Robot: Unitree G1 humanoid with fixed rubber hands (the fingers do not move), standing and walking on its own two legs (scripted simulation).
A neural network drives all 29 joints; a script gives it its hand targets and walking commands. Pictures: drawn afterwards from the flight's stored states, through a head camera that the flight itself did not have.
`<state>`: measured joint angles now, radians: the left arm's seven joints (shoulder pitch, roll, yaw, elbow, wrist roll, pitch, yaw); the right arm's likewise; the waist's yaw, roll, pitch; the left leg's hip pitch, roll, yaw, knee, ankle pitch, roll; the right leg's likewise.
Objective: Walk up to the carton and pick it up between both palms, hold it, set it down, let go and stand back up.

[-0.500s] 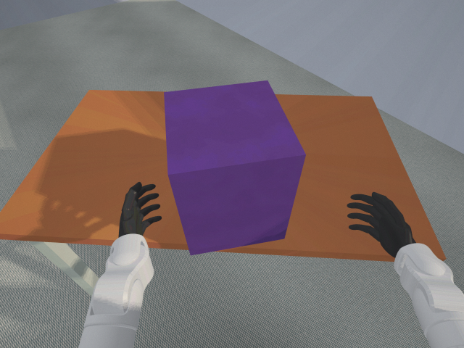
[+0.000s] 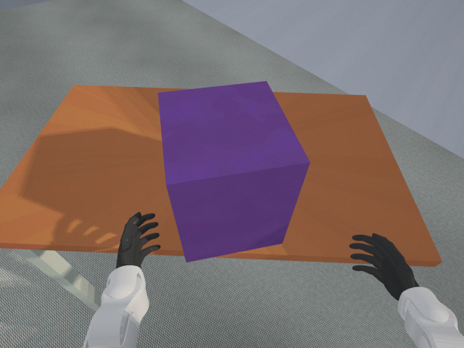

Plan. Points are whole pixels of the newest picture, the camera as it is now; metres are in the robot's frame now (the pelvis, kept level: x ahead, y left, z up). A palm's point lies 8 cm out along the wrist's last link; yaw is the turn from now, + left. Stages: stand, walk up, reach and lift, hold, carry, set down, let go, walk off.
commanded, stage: set down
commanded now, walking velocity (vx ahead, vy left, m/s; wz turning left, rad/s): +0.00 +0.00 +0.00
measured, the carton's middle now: (225, 174) +0.41 +0.05 +0.06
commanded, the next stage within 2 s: let go in 1.34 s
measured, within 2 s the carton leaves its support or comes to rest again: neither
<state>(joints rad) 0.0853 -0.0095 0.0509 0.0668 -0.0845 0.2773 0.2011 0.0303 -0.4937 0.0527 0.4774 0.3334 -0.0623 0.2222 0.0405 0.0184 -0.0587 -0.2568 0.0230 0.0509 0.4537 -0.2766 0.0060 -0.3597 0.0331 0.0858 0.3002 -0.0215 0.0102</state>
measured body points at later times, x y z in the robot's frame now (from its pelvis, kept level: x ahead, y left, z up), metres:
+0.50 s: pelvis +0.01 +0.01 +0.00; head +0.01 +0.01 +0.45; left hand +0.25 +0.20 -0.01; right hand +0.26 -0.25 +0.00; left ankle -0.03 +0.11 -0.74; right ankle +0.08 -0.13 -0.74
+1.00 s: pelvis +0.02 +0.02 +0.00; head -0.02 +0.04 +0.45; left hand +0.25 +0.21 -0.01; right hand +0.26 -0.24 +0.00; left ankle -0.03 +0.11 -0.74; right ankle +0.08 -0.13 -0.74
